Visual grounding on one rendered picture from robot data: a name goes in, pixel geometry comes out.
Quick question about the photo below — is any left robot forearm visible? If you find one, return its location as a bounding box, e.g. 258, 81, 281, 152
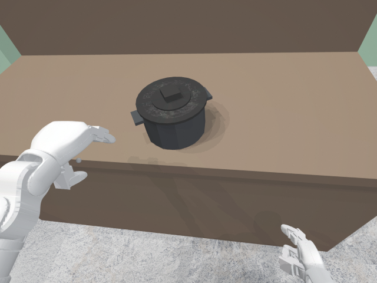
0, 149, 61, 283

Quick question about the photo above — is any robot left hand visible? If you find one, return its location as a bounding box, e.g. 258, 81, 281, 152
30, 121, 116, 190

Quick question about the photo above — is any robot right hand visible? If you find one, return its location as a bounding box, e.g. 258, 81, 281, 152
279, 224, 325, 281

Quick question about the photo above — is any right robot forearm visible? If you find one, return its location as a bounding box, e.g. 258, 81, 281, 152
305, 267, 337, 283

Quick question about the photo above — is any pot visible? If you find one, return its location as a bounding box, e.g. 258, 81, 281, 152
130, 87, 212, 150

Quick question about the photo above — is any table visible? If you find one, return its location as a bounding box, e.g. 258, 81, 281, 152
0, 0, 377, 252

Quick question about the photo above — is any lid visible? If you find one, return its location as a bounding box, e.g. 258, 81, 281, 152
135, 77, 207, 126

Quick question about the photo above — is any knob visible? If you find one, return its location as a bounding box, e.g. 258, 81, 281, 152
160, 84, 181, 101

